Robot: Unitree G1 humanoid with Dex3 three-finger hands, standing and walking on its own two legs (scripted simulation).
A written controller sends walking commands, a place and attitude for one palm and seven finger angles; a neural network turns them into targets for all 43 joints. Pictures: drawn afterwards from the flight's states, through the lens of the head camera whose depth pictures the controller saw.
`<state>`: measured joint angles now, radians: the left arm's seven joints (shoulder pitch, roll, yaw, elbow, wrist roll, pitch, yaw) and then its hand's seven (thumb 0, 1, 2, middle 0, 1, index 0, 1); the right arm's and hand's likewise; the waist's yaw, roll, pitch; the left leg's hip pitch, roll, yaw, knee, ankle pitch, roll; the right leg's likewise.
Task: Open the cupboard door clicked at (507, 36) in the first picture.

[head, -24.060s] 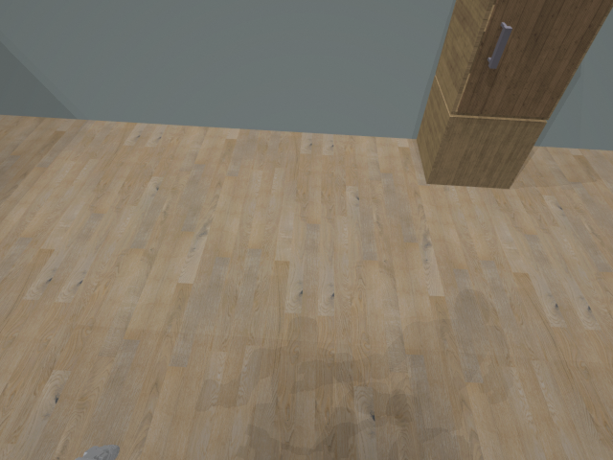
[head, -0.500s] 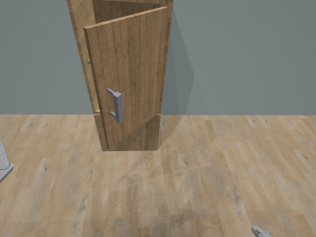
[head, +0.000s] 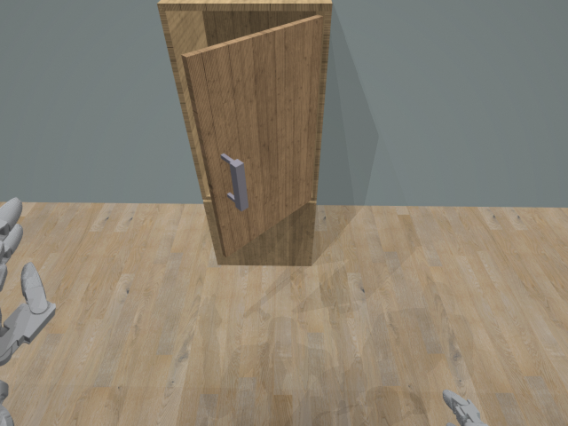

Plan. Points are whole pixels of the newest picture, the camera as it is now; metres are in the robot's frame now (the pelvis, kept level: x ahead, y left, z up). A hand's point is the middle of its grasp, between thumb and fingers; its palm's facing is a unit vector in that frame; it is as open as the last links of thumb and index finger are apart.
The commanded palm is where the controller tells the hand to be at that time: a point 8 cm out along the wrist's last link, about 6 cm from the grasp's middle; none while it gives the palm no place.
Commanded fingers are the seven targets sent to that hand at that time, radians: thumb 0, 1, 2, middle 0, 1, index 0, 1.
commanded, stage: stop stepping back and stand still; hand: left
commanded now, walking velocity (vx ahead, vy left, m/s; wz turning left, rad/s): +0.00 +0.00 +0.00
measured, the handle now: (233, 182) +0.67 +0.18 -0.06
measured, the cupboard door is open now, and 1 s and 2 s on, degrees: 45 45 45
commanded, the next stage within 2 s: let the arm hang, fingers relaxed in 0.86 s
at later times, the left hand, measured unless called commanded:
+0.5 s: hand (20, 299) +0.20 +0.30 +0.16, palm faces +0.40 -0.78 -0.47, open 7.5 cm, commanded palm +0.14 +0.34 +0.18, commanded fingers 0.00 0.90 0.90 -0.20 -0.30 -0.20 -0.30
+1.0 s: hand (22, 322) +0.19 +0.31 +0.12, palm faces +0.35 -0.80 -0.49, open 7.5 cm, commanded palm none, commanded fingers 0.00 0.90 0.90 -0.20 -0.30 -0.20 -0.30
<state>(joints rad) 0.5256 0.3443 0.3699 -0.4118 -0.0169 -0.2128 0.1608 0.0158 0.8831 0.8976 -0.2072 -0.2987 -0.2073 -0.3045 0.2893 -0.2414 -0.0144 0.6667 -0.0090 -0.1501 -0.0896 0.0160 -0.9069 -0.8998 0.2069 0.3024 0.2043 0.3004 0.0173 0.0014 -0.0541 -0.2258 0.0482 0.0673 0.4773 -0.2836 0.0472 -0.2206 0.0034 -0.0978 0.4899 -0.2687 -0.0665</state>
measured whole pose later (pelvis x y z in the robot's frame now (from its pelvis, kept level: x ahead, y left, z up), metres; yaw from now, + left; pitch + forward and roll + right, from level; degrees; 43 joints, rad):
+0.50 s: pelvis +0.00 +0.04 +0.00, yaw -1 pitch +0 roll +0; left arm 0.56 0.41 0.42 -0.48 -0.04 -0.18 0.15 0.02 0.88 0.90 -0.21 -0.30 -0.21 -0.30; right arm 0.22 -0.19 0.02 0.62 0.00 -0.11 -0.07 0.01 -0.91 -0.90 0.21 0.30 0.20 0.30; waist 0.00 -0.01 0.02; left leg -0.22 0.03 0.08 0.47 -0.25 0.01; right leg -0.21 -0.01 -0.07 0.45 -0.24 -0.01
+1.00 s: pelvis -0.02 +0.05 +0.00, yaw +0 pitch +1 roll -1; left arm 0.48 0.40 0.33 -0.30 0.00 -0.18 0.11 0.01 0.89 0.90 -0.20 -0.30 -0.20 -0.30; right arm 0.20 -0.24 0.00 0.67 0.00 -0.13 -0.03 0.01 -0.91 -0.90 0.21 0.30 0.20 0.30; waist 0.01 0.03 -0.01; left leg -0.27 0.02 0.06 0.47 -0.22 0.02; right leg -0.24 -0.02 -0.09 0.42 -0.20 0.00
